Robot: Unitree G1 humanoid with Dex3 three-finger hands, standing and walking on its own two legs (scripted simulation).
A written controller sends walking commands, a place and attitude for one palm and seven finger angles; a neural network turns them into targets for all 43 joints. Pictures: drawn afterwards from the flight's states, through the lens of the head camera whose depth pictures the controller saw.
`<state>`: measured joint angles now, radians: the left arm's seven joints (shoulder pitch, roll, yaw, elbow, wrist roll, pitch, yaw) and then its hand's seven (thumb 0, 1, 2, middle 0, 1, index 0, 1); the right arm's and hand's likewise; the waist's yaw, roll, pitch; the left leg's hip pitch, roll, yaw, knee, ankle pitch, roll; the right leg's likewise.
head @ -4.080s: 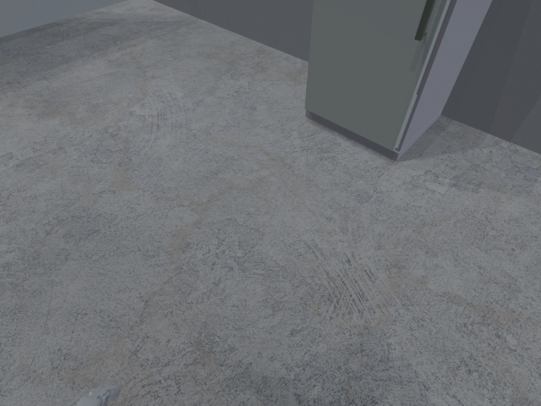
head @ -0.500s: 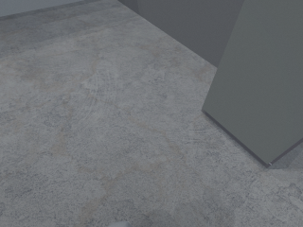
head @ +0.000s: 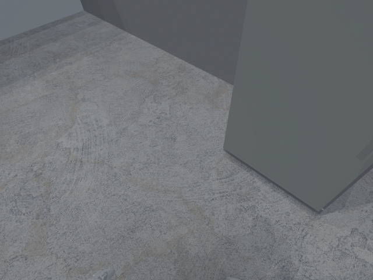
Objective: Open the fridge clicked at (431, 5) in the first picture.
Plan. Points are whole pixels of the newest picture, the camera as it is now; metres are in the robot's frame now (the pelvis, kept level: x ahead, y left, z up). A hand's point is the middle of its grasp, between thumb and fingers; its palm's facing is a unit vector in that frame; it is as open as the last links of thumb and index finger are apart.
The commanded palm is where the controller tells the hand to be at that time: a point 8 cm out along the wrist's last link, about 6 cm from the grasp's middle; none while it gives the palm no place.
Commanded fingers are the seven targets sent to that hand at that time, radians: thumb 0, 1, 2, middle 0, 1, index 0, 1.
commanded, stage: turn to face it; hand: right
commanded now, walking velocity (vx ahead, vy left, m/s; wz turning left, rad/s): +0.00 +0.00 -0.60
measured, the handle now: out of the picture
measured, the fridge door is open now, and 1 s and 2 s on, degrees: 0 0 0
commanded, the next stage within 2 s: take the last steps up to it in 1.22 s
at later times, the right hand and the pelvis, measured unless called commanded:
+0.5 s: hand out of the picture +0.14 -0.15 -0.13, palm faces +0.28 +0.92 -0.27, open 7.4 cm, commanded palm none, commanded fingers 0.00 -0.90 -0.90 0.20 0.30 0.20 0.30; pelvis +0.07 +0.06 +0.01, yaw -17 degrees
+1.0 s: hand out of the picture -0.03 -0.19 -0.17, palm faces +0.57 +0.79 -0.23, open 7.4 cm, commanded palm none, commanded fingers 0.00 -0.90 -0.90 0.20 0.30 0.20 0.30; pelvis +0.06 +0.01 +0.01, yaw -32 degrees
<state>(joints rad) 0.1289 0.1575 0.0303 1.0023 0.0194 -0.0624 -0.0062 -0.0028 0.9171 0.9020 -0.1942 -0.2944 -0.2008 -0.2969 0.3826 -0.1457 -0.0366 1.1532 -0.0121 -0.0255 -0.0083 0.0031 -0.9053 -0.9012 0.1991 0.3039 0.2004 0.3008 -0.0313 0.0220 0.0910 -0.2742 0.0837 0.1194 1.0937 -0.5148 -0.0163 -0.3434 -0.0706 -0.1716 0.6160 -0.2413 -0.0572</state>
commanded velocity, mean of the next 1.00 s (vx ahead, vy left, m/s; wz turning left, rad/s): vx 0.00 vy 0.00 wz -0.52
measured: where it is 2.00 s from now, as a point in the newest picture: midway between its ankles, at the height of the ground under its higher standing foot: outside the picture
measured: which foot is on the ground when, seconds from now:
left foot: up 0.00-0.30, down 0.32-0.82, up 0.84-1.00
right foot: down 0.00-0.32, up 0.34-0.80, down 0.82-1.00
